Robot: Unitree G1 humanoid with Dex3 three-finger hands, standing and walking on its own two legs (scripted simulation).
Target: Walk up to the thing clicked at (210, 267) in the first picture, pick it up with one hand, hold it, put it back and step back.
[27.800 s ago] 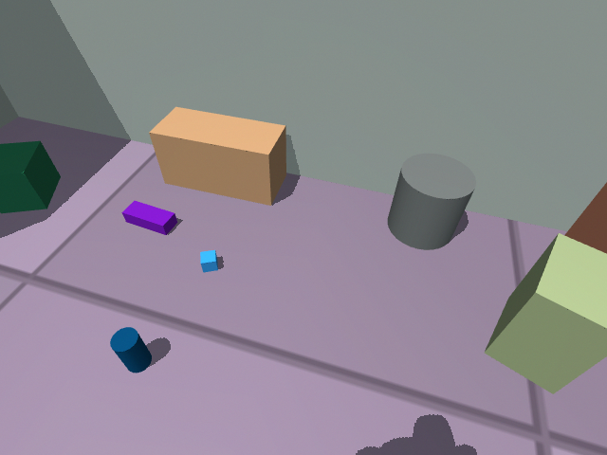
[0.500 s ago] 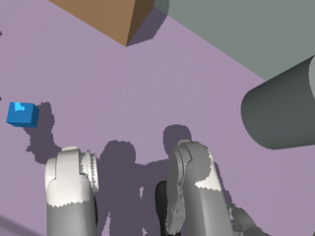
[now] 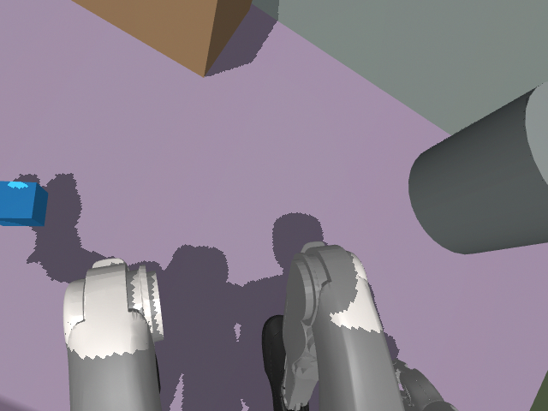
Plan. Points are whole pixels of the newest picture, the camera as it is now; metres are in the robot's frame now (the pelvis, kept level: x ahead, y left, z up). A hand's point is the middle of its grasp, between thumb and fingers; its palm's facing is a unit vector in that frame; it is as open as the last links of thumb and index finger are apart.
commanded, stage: approach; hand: left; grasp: from above
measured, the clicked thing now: (19, 204) +0.44 +0.35 -0.27
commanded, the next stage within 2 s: close in in 1.40 s
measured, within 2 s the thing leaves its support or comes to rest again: neither
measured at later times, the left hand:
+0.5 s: hand (8, 174) +0.45 +0.33 -0.15, palm faces -0.50 -0.03 -0.87, open 13.9 cm
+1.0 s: hand out of the picture +0.41 +0.36 -0.13, palm faces -0.35 -0.04 -0.94, open 13.5 cm
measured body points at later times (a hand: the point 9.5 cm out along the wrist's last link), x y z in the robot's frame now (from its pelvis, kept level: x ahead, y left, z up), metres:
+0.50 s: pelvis +0.00 +0.00 +0.01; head +0.25 +0.06 +0.38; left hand +0.47 +0.33 -0.10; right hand +0.06 -0.28 -0.10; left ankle +0.08 +0.14 -0.27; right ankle +0.10 -0.12 -0.27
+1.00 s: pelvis +0.00 +0.01 +0.02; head +0.20 +0.12 +0.40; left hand +0.42 +0.36 -0.07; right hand +0.16 -0.26 -0.08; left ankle +0.08 +0.14 -0.27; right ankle +0.10 -0.12 -0.27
